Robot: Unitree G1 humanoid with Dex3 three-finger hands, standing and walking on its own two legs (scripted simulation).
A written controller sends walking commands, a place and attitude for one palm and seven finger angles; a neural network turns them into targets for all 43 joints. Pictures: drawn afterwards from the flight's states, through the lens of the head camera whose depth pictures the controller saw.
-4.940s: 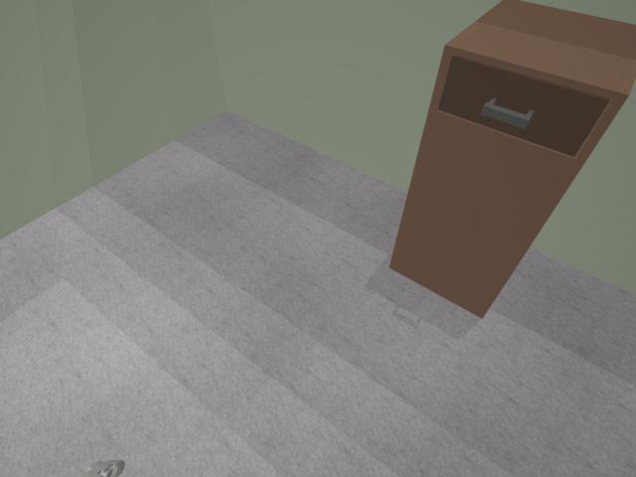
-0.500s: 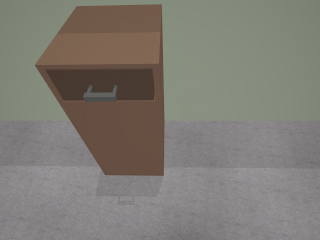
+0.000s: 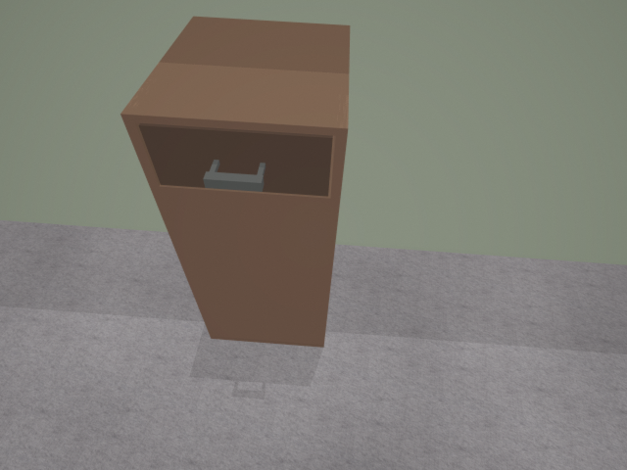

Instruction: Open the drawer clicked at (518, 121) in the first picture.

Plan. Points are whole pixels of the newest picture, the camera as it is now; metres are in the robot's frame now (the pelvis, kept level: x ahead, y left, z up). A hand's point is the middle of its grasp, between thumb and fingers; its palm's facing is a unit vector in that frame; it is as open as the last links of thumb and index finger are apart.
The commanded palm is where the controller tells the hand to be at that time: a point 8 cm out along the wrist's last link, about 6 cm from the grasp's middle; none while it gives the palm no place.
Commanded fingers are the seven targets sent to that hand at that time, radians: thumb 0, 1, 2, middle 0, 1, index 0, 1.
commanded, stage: come to a stop and stand still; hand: left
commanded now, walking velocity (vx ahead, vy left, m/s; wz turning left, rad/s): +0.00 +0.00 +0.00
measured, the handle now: (236, 174) +0.59 +0.19 +0.02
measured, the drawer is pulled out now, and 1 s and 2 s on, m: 0.00 0.00 0.00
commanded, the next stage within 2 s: look again from close up in 0.36 s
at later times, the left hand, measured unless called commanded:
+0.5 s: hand out of the picture -0.03 +0.15 -0.17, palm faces +0.01 -0.99 -0.17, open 7.4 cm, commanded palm none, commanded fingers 0.00 0.90 0.90 -0.20 -0.30 -0.20 -0.30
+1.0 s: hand out of the picture +0.00 +0.20 -0.17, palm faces +0.05 -0.97 -0.23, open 7.4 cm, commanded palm none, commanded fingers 0.00 0.90 0.90 -0.20 -0.30 -0.20 -0.30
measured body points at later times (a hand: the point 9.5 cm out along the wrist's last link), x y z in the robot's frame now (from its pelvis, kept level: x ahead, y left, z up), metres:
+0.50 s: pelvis -0.02 -0.01 +0.01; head -0.01 -0.01 +0.46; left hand -0.03 +0.20 -0.16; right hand -0.05 -0.22 -0.16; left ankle -0.01 +0.11 -0.74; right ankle -0.02 -0.12 -0.74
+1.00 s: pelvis -0.04 +0.01 +0.00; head -0.06 +0.02 +0.45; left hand +0.00 +0.26 -0.15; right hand +0.03 -0.23 -0.14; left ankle -0.01 +0.11 -0.74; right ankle -0.02 -0.12 -0.74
